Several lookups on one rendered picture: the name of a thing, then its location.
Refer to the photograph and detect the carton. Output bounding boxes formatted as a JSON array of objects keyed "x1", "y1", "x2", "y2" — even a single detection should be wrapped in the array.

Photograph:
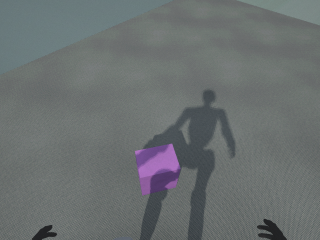
[{"x1": 135, "y1": 143, "x2": 181, "y2": 196}]

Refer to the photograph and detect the right robot hand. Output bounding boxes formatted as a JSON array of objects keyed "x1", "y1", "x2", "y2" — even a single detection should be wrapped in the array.
[{"x1": 257, "y1": 219, "x2": 287, "y2": 240}]

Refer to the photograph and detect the left robot hand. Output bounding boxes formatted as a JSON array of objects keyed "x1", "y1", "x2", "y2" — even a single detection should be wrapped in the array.
[{"x1": 32, "y1": 225, "x2": 57, "y2": 240}]

